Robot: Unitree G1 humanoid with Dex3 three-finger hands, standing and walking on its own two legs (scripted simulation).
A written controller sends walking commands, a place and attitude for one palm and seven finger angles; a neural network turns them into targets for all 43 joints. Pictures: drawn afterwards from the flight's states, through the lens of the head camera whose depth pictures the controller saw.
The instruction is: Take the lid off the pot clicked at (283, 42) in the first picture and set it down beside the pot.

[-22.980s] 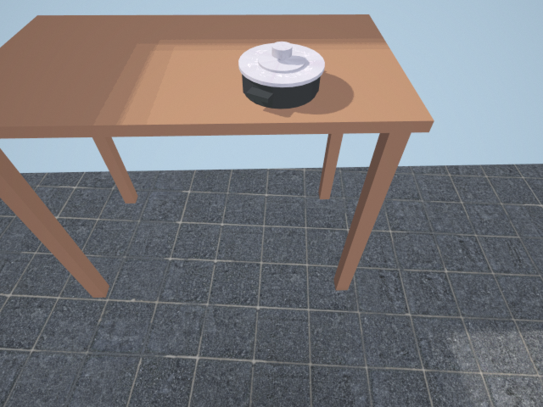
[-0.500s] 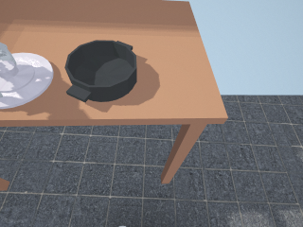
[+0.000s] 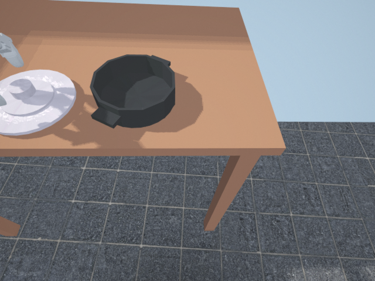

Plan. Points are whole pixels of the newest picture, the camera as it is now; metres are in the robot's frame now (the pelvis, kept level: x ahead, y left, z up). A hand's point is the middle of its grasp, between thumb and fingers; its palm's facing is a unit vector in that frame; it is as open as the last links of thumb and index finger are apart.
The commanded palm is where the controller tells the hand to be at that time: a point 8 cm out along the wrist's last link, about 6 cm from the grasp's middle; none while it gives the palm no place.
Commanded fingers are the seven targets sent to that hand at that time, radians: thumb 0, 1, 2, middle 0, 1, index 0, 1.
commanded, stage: raise the empty hand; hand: left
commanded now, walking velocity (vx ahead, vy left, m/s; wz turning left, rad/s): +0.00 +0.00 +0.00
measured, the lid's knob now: (22, 89) +0.48 +0.35 +0.12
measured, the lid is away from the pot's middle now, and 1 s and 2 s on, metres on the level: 0.23 0.23 0.23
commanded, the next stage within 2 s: draw the hand back to the body in 0.84 s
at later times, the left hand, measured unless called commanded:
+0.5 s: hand out of the picture +0.45 +0.36 +0.24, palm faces -0.24 -0.14 -0.96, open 11.0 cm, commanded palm +0.45 +0.35 +0.31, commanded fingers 0.00 -0.08 0.78 -0.41 -0.75 -0.41 -0.75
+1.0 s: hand out of the picture +0.45 +0.34 +0.27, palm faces -0.21 -0.13 -0.97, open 11.0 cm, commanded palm +0.43 +0.34 +0.33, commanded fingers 0.00 -0.08 0.78 -0.41 -0.75 -0.41 -0.75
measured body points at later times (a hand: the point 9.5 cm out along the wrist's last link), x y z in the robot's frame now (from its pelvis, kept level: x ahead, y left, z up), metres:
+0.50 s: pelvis +0.01 -0.01 +0.01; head +0.07 +0.00 +0.45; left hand +0.46 +0.36 +0.29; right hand +0.07 -0.28 -0.12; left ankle +0.00 +0.07 -0.73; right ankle -0.02 -0.16 -0.73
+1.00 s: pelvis +0.01 -0.02 +0.01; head +0.07 -0.03 +0.45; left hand +0.45 +0.35 +0.33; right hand +0.08 -0.29 -0.12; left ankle +0.00 +0.07 -0.73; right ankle -0.02 -0.16 -0.73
